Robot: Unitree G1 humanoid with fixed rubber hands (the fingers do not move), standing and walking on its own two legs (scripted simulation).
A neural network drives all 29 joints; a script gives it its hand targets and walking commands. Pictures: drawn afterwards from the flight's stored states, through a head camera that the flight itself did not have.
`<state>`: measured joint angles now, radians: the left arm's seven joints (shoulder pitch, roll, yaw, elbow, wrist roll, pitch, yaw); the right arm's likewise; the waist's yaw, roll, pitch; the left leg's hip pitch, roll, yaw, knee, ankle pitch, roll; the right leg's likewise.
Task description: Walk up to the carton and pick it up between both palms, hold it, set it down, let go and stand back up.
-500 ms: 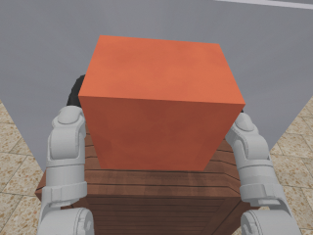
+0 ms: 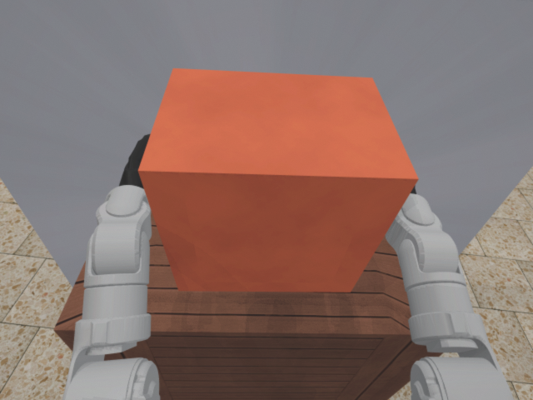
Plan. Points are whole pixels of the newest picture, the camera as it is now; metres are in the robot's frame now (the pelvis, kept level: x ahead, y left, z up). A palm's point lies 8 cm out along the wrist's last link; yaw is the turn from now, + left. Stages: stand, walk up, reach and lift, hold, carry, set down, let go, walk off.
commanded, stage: hold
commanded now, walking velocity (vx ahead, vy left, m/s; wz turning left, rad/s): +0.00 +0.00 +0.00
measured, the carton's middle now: (269, 190) +0.38 +0.02 +0.15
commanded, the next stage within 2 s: none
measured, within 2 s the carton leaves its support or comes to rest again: neither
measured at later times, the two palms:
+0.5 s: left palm (122, 188) +0.33 +0.21 +0.18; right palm (398, 196) +0.34 -0.16 +0.18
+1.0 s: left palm (135, 189) +0.34 +0.20 +0.17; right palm (398, 190) +0.36 -0.17 +0.18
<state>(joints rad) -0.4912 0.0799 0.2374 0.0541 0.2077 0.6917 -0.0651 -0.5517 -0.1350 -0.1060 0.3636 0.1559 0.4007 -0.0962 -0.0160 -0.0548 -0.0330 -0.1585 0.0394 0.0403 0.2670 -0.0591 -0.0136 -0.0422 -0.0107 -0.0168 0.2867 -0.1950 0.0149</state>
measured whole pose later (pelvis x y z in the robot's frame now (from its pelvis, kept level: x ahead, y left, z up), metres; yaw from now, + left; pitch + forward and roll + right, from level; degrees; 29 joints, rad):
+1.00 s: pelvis +0.00 +0.00 +0.00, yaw +0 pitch -3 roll +0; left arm -0.46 0.08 0.24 0.03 0.21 0.69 -0.06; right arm -0.55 -0.13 -0.09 0.37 0.16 0.40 -0.10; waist -0.02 -0.06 -0.05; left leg -0.15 0.04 0.04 0.26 -0.06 -0.01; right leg -0.04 -0.01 -0.02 0.29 -0.20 0.01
